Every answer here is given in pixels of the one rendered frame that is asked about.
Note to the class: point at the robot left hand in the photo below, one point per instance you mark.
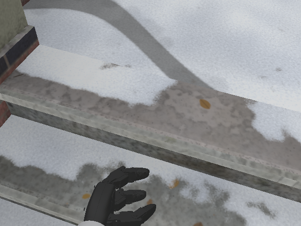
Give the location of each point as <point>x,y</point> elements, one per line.
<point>105,200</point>

